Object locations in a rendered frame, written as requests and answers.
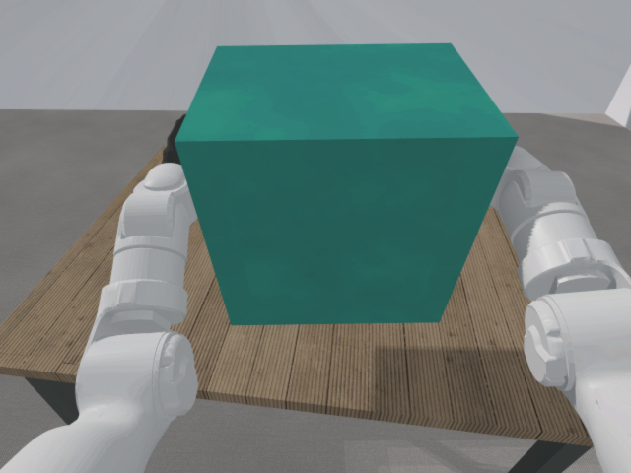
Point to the carton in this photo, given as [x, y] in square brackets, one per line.
[341, 183]

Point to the robot right forearm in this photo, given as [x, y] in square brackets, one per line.
[554, 241]

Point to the left robot hand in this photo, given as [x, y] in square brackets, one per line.
[170, 154]

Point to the robot right upper arm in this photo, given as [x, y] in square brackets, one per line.
[581, 344]

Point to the robot left upper arm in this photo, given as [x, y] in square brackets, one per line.
[131, 386]

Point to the table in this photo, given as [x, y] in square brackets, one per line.
[467, 372]

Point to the robot left forearm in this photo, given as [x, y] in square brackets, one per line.
[146, 291]

